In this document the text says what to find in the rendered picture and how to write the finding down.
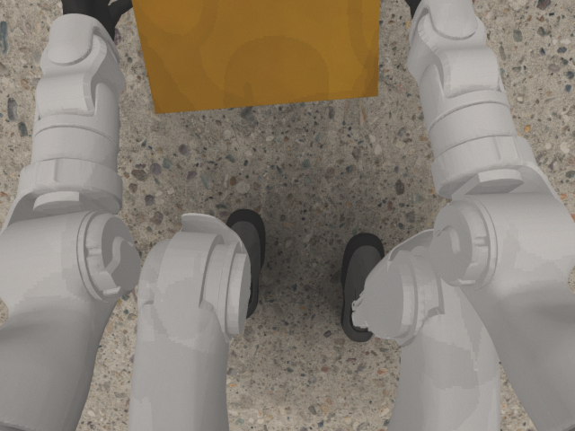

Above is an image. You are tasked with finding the robot right upper arm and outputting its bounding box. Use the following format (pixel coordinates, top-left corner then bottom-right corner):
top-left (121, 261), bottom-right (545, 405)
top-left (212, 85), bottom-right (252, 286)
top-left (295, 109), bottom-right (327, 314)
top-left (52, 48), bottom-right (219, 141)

top-left (429, 192), bottom-right (575, 431)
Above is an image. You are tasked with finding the robot left hand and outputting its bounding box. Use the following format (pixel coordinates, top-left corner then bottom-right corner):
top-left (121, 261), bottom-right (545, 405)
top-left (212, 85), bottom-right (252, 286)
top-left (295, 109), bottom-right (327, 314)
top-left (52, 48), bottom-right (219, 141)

top-left (61, 0), bottom-right (133, 40)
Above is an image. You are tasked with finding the robot left upper arm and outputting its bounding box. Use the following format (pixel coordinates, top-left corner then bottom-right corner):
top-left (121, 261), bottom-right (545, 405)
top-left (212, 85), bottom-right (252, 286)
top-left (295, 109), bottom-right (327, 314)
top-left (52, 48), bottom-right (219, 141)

top-left (0, 210), bottom-right (141, 431)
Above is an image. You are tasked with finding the robot right foot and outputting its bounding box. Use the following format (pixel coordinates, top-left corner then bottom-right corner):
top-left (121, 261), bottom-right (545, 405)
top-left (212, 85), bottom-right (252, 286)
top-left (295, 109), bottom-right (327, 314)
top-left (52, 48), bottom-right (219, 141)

top-left (341, 233), bottom-right (385, 342)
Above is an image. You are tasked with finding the robot left forearm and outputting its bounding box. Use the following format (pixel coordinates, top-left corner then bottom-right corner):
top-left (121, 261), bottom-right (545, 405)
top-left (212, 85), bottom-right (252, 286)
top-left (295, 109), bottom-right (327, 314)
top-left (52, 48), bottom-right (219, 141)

top-left (0, 13), bottom-right (126, 301)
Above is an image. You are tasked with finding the robot right shin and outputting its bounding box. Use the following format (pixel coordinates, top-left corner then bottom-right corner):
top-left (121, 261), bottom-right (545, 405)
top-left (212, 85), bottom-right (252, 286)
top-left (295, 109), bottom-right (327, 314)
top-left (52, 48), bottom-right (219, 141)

top-left (352, 229), bottom-right (434, 340)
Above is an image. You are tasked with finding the robot right forearm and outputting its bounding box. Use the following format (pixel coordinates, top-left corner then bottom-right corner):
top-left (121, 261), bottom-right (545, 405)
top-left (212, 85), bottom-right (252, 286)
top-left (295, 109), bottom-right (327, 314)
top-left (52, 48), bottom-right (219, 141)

top-left (406, 0), bottom-right (575, 225)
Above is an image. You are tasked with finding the carton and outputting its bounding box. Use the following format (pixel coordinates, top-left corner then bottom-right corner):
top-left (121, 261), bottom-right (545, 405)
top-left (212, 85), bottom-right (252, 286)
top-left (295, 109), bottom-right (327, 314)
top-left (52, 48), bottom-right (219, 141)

top-left (131, 0), bottom-right (380, 114)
